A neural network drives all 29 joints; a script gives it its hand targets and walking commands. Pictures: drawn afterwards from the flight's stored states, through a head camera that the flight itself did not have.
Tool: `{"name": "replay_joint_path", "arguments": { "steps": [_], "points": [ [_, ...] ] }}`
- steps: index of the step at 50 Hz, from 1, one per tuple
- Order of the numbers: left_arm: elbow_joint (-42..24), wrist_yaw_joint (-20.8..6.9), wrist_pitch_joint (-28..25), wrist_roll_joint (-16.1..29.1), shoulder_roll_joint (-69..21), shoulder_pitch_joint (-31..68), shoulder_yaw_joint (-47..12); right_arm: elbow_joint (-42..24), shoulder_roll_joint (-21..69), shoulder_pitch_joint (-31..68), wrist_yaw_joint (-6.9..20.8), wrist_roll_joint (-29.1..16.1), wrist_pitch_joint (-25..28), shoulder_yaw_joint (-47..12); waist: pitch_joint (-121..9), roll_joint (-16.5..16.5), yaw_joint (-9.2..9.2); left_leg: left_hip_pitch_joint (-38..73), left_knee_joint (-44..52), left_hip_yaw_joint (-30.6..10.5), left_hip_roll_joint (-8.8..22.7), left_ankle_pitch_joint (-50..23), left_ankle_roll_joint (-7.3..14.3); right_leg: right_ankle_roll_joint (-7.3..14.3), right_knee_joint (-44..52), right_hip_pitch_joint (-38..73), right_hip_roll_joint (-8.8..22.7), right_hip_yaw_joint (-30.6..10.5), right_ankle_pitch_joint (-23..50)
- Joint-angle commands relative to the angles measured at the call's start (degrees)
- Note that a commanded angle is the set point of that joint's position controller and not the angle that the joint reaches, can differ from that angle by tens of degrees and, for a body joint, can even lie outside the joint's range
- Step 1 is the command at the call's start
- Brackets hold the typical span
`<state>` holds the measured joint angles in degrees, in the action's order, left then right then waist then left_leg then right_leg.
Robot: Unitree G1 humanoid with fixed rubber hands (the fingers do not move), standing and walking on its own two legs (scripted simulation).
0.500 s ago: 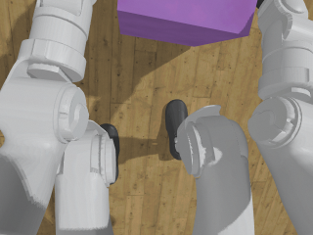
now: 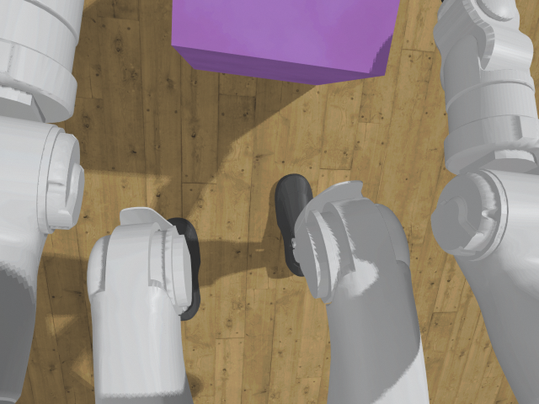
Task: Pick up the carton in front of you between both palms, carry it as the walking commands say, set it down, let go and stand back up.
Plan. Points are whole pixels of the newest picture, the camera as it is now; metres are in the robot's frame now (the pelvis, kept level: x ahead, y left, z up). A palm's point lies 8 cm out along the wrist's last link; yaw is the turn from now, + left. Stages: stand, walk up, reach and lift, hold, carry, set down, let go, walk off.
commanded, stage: set down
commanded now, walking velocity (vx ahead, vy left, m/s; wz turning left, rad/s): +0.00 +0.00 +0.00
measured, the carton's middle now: out of the picture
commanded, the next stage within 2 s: let go in 0.88 s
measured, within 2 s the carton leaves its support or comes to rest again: neither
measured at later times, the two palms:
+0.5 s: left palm out of the picture +0.63 +0.10 +0.02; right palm out of the picture +0.52 -0.28 +0.02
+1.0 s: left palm out of the picture +0.62 +0.11 +0.16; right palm out of the picture +0.51 -0.28 +0.16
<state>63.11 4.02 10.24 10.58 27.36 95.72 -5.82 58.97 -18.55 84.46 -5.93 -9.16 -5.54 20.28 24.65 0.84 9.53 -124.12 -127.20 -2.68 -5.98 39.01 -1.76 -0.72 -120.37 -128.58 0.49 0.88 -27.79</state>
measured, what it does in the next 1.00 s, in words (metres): rises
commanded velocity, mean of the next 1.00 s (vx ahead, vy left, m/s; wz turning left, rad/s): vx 0.00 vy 0.00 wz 0.00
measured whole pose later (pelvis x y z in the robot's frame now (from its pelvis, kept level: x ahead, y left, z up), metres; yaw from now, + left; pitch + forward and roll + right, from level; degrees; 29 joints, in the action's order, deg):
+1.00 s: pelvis +0.04 +0.00 +0.25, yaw +1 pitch +47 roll +1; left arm 57.4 -0.2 14.8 -4.6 19.5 77.0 12.2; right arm 43.2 -11.5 62.9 -0.9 1.4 -12.7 25.5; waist -2.1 3.0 8.9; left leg -92.4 -69.0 -2.9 -3.7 23.3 -0.8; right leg -0.7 -64.7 -95.8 -0.2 -1.0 -15.5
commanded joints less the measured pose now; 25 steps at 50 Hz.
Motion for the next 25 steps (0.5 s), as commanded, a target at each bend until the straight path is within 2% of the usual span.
{"name": "replay_joint_path", "arguments": {
  "steps": [1,4,6,11,18,25],
  "points": [
    [-8.96,0.83,0.47,-2.66,6.59,18.75,4.34,-11.47,-8.65,13.13,-1.23,-1.16,-1.44,-1.37,-89.14,6.16,4.29,23.89,15.05,5.76,0.86,-15.36,1.02,-0.53,8.72,61.02,-2.18,2.11,30.03],
    [-6.54,0.89,2.07,-4.48,6.83,16.62,7.29,-11.79,-6.13,11.66,-1.78,-0.96,-3.82,-2.16,-83.92,4.55,2.24,21.64,18.5,6.03,0.55,-11.54,2.01,-1.17,12.22,57.54,-2.77,2.31,24.76],
    [-4.15,0.3,2.37,-5.18,5.96,14.8,8.65,-11.05,-4.51,10.45,-1.78,-0.09,-4.44,-1.82,-79.28,3.69,1.81,19.66,20.59,5.75,0.49,-9.98,2.36,-1.63,14.3,54.06,-2.82,2.46,21.92],
    [-2.22,-1.32,1.94,-6.39,4.04,12.4,10.06,-11.76,-3.4,8.15,-1.28,3.11,-4.53,0.47,-77.3,3.69,3.01,19.73,25.51,5.02,0.37,-10.65,2.1,-2.15,18.79,50.72,-2.74,3.27,20.89],
    [-6.46,-1.94,3.23,-7.31,2.85,12.51,9.82,-16.18,-4.67,5.54,-0.51,4.88,-5.8,3.03,-85.63,8.05,4.92,30.38,31.63,5.0,-0.28,-15.29,0.96,-1.83,25.15,51.05,-3.04,4.97,23.43],
    [-12.05,-1.87,5.55,-8.31,2.17,10.21,10.24,-20.36,-5.0,1.27,0.73,4.06,-8.07,3.44,-92.55,10.28,4.64,40.15,37.87,5.3,-0.79,-21.85,0.42,-1.85,31.75,55.91,-3.52,5.39,29.26]
  ]
}}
